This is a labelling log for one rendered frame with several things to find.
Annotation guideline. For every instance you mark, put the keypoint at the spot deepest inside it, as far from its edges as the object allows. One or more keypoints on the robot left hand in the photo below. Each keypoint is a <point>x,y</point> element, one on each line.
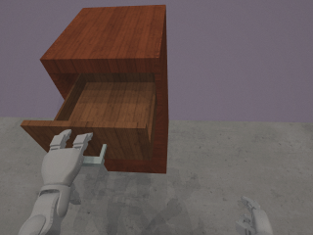
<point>61,165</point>

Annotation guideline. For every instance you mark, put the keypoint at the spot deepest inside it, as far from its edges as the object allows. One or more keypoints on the drawer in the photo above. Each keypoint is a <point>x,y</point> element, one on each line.
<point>119,108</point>

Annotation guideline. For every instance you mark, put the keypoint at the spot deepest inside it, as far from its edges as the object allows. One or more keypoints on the robot right hand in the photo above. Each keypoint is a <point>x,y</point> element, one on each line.
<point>257,222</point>

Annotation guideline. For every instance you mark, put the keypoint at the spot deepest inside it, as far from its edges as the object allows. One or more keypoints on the cabinet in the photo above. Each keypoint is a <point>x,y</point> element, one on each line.
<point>119,39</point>

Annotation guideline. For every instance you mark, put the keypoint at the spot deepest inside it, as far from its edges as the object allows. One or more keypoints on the handle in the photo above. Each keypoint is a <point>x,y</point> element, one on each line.
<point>96,161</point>

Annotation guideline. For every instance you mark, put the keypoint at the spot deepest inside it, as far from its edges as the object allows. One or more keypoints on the left robot forearm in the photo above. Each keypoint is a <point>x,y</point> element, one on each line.
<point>48,211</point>

